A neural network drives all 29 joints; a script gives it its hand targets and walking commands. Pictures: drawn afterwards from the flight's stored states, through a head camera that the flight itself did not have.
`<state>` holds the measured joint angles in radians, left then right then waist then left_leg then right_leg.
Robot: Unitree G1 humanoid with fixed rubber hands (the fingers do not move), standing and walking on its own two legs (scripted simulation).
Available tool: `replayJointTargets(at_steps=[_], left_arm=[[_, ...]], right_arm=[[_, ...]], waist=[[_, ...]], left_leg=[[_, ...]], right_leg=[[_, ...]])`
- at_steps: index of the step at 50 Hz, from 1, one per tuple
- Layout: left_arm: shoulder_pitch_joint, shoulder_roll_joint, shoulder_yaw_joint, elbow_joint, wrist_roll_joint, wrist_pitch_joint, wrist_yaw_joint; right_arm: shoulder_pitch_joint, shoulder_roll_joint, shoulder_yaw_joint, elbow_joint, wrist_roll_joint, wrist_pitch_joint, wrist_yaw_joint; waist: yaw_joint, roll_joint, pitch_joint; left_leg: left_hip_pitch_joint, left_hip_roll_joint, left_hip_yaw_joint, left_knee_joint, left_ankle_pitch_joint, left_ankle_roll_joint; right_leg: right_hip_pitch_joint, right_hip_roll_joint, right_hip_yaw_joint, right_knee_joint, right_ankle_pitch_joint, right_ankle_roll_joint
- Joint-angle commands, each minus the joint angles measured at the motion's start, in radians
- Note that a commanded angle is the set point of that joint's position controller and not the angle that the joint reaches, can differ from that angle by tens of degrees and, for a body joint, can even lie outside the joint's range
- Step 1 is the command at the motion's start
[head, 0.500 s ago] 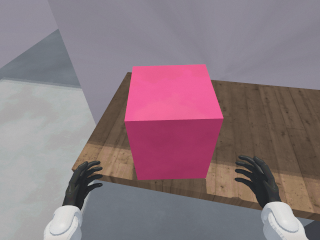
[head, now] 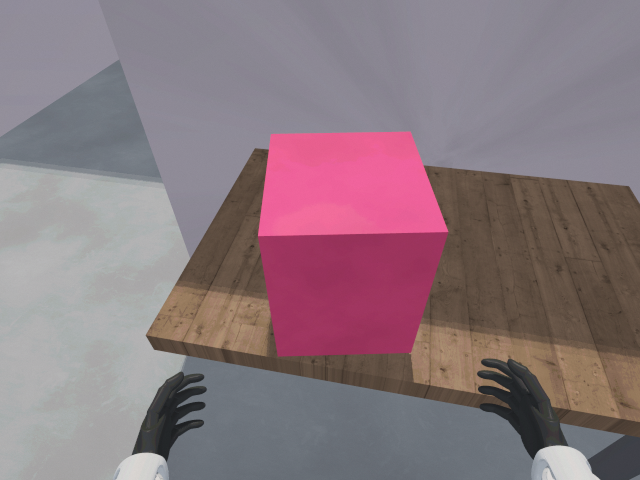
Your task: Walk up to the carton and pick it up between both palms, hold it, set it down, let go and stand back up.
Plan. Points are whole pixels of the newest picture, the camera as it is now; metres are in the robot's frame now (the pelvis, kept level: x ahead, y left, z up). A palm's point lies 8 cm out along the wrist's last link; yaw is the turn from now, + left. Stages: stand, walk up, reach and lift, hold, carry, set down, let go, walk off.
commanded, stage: set down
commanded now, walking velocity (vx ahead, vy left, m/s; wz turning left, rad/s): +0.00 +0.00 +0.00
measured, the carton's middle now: (342, 246) +0.44 +0.00 +0.07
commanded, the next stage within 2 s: let go in 0.66 s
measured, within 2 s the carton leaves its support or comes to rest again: neither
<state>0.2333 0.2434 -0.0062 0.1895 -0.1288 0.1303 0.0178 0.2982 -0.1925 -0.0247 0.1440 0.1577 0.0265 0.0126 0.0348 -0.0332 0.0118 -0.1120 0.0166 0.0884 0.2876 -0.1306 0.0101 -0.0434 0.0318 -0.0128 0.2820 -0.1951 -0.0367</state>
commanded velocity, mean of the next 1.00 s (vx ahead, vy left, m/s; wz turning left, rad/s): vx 0.00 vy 0.00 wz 0.00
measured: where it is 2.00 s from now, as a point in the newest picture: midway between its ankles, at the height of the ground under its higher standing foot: outside the picture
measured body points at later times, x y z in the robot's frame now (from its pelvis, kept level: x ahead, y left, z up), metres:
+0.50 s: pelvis -0.02 +0.02 +0.00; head -0.03 +0.05 +0.45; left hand +0.19 +0.23 -0.08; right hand +0.21 -0.21 +0.00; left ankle +0.02 +0.11 -0.75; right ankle -0.02 -0.09 -0.75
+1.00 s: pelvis -0.04 +0.01 +0.00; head -0.07 +0.04 +0.44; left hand +0.16 +0.22 -0.08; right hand +0.21 -0.21 +0.00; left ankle +0.02 +0.11 -0.75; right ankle -0.02 -0.09 -0.75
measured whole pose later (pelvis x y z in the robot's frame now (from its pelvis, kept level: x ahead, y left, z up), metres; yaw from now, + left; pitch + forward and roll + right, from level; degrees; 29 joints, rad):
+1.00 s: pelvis -0.04 +0.01 +0.00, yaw +1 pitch -10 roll +0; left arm 0.12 0.15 0.00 0.48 0.07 0.23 0.04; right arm 0.01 -0.21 -0.06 0.50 0.04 -0.03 0.10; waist 0.00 -0.06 0.10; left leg -0.06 0.00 0.08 0.35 -0.13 0.03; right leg 0.00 0.02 -0.02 0.36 -0.21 -0.03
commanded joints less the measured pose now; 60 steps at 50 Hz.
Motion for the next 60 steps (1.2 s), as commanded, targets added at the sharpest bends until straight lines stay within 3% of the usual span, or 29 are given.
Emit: replayJointTargets(at_steps=[1,10,15,16,19,27,31,38,50,51,55,58,60], left_arm=[[-0.125,0.074,0.030,-0.048,0.027,-0.007,0.001],[-0.158,0.040,0.037,0.013,0.090,0.020,0.024],[-0.163,0.018,0.030,0.097,0.128,0.046,0.022],[-0.186,0.019,0.033,0.067,0.123,0.046,0.024],[-0.175,-0.004,0.030,0.104,0.147,0.061,0.022],[-0.210,-0.023,0.034,0.128,0.184,0.091,0.025],[-0.216,-0.042,0.025,0.123,0.193,0.097,0.029],[-0.223,-0.053,0.017,0.159,0.200,0.084,0.024],[-0.250,-0.048,0.019,0.179,0.202,0.079,0.026],[-0.258,-0.042,0.016,0.179,0.205,0.078,0.025],[-0.232,-0.038,0.027,0.173,0.199,0.074,0.022],[-0.248,-0.040,0.026,0.189,0.196,0.089,0.012],[-0.251,-0.032,0.033,0.183,0.201,0.096,0.008]], right_arm=[[-0.090,-0.069,-0.031,-0.003,-0.029,0.010,0.005],[-0.130,-0.087,-0.039,0.164,-0.055,0.026,0.036],[-0.142,-0.107,-0.031,0.281,-0.071,0.037,0.052],[-0.165,-0.108,-0.036,0.255,-0.065,0.034,0.053],[-0.164,-0.119,-0.036,0.338,-0.081,0.045,0.061],[-0.205,-0.120,-0.038,0.420,-0.105,0.063,0.070],[-0.213,-0.134,-0.047,0.445,-0.116,0.056,0.075],[-0.242,-0.148,-0.059,0.466,-0.144,0.045,0.079],[-0.268,-0.120,-0.052,0.479,-0.156,0.041,0.070],[-0.266,-0.119,-0.053,0.476,-0.159,0.044,0.067],[-0.235,-0.115,-0.049,0.468,-0.156,0.036,0.054],[-0.245,-0.103,-0.036,0.451,-0.153,0.052,0.046],[-0.241,-0.092,-0.037,0.434,-0.155,0.058,0.038]], waist=[[0.006,0.051,0.024],[0.002,0.113,0.031],[-0.001,0.108,0.074],[-0.005,0.108,0.051],[-0.011,0.119,0.094],[-0.019,0.131,0.123],[-0.026,0.165,0.124],[-0.046,0.117,0.141],[-0.045,0.102,0.171],[-0.055,0.101,0.159],[-0.060,0.085,0.153],[-0.053,0.053,0.180],[-0.057,0.042,0.182]], left_leg=[[0.169,0.009,-0.066,-0.006,0.031,0.001],[0.142,0.028,-0.064,-0.035,-0.024,-0.008],[0.112,0.029,-0.064,-0.041,-0.034,-0.012],[0.113,0.033,-0.061,-0.044,-0.042,-0.014],[0.086,0.036,-0.069,-0.058,-0.092,-0.015],[0.032,0.045,-0.074,-0.081,-0.178,-0.010],[-0.013,0.057,-0.089,-0.097,-0.223,-0.015],[-0.058,0.064,-0.099,-0.104,-0.279,-0.004],[-0.071,0.049,-0.085,-0.081,-0.313,0.001],[-0.061,0.047,-0.088,-0.077,-0.325,0.000],[-0.007,0.022,-0.061,-0.033,-0.214,-0.003],[0.026,0.015,-0.059,-0.022,-0.253,-0.007],[0.085,-0.004,-0.050,0.012,-0.201,-0.009]], right_leg=[[-0.259,-0.059,0.065,-0.106,-0.080,-0.009],[-0.207,-0.042,0.047,-0.071,-0.092,-0.016],[-0.185,-0.037,0.039,-0.060,-0.079,-0.019],[-0.171,-0.037,0.036,-0.056,-0.079,-0.018],[-0.159,-0.034,0.033,-0.053,-0.106,-0.020],[-0.093,-0.035,0.030,-0.033,-0.113,-0.021],[-0.049,-0.026,0.015,-0.003,-0.089,-0.020],[-0.019,-0.025,0.014,0.007,-0.126,-0.019],[-0.033,-0.038,0.026,-0.003,-0.217,-0.028],[-0.024,-0.042,0.032,-0.003,-0.222,-0.028],[-0.084,-0.054,0.043,-0.028,-0.235,-0.035],[-0.119,-0.068,0.055,-0.055,-0.321,-0.037],[-0.189,-0.088,0.078,-0.082,-0.371,-0.045]])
